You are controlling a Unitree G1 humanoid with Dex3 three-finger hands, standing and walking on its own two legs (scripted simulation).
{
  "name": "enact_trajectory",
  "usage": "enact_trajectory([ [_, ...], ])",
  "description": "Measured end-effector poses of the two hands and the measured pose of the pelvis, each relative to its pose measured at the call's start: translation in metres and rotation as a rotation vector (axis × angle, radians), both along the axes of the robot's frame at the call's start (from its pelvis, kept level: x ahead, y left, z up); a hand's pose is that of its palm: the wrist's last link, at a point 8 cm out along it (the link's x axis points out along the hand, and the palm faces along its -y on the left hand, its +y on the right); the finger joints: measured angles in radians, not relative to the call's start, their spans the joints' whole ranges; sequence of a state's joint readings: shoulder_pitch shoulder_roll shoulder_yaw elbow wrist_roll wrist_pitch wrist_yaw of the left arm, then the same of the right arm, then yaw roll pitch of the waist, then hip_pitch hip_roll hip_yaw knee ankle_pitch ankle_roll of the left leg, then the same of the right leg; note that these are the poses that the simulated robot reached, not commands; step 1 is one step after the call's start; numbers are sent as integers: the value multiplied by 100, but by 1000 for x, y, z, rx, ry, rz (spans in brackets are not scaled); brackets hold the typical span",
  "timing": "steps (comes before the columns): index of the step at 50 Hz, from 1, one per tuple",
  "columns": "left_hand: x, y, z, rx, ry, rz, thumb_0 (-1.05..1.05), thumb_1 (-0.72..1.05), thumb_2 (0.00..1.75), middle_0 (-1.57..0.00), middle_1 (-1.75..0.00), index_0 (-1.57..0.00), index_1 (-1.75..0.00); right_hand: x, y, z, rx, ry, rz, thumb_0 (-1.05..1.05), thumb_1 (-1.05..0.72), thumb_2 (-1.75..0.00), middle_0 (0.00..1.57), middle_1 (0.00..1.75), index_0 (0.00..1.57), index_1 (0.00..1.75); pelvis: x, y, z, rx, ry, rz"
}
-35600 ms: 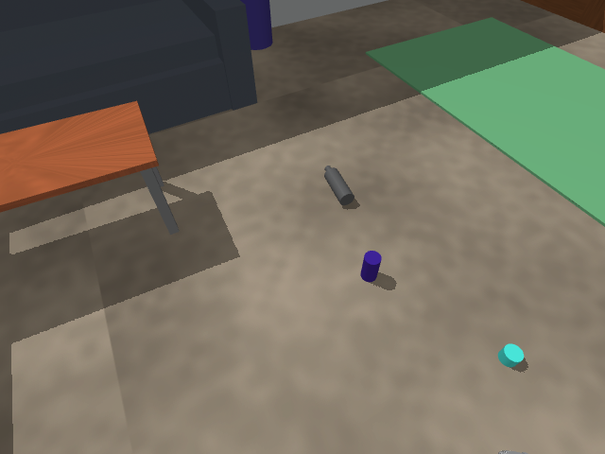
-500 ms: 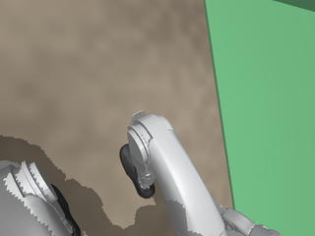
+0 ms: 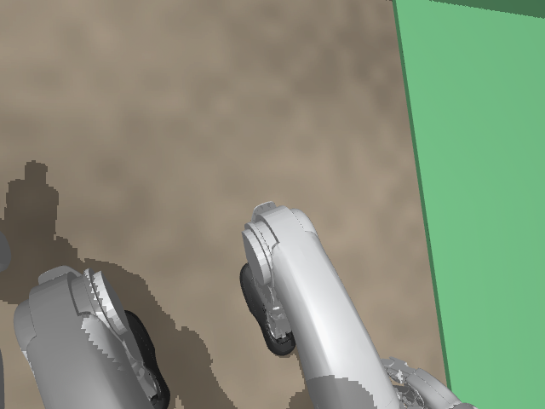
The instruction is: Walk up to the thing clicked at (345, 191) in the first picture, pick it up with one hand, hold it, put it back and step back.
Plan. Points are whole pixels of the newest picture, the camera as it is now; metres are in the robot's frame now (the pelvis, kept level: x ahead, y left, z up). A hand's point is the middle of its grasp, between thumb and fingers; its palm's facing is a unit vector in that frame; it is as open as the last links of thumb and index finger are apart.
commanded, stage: lift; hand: left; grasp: from above
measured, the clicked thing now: out of the picture +0.48 +0.33 -0.21
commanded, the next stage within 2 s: hold in 1.66 s
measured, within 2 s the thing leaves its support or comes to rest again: neither
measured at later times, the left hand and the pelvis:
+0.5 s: hand out of the picture +0.41 +0.34 -0.06, palm faces -0.04 -0.45 -0.89, open 10.0 cm; pelvis +0.00 +0.00 +0.05, yaw +5 degrees
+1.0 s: hand out of the picture +0.36 +0.29 +0.16, palm faces -0.10 -0.44 -0.89, open 10.1 cm; pelvis +0.03 -0.02 +0.24, yaw +8 degrees
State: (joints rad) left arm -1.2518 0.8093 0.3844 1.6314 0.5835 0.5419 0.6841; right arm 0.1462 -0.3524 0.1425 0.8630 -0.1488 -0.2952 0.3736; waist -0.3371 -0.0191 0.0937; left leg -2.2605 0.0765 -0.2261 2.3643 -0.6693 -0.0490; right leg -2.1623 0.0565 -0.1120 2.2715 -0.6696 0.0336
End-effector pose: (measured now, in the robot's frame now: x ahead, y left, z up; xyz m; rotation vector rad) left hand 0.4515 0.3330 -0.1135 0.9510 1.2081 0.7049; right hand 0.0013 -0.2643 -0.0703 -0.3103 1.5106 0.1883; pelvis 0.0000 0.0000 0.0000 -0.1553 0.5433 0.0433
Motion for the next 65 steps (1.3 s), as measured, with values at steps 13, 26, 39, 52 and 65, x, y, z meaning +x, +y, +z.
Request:
enact_trajectory([
  [13,-5,6,42,-11,-10,-24,1,3,42,-70,-55,-71,-53,16,-10,-8,-13,-47,-71,1,-91,-89,20,30,19,30,5,0,7,27,39,10],
  [26,-50,9,122,6,-6,-34,1,4,41,-70,-54,-71,-53,70,-8,9,-1,-213,-100,1,-91,-89,20,30,19,30,5,-4,53,76,55,37],
  [39,-80,-16,231,-1,10,-53,1,4,41,-67,-59,-69,-57,115,-11,99,-36,-379,-112,1,-91,-89,20,30,20,30,10,-13,146,105,12,61],
  [52,-93,-39,346,7,46,-62,1,0,47,-64,-67,-66,-65,151,-13,210,-60,-465,-150,1,-91,-89,20,30,20,30,37,-18,253,130,-104,83],
  [65,-85,-47,418,17,80,-27,1,-1,51,-63,-68,-65,-66,170,-7,267,-25,-454,-152,1,-90,-89,20,30,20,30,63,-19,317,149,-189,108],
])
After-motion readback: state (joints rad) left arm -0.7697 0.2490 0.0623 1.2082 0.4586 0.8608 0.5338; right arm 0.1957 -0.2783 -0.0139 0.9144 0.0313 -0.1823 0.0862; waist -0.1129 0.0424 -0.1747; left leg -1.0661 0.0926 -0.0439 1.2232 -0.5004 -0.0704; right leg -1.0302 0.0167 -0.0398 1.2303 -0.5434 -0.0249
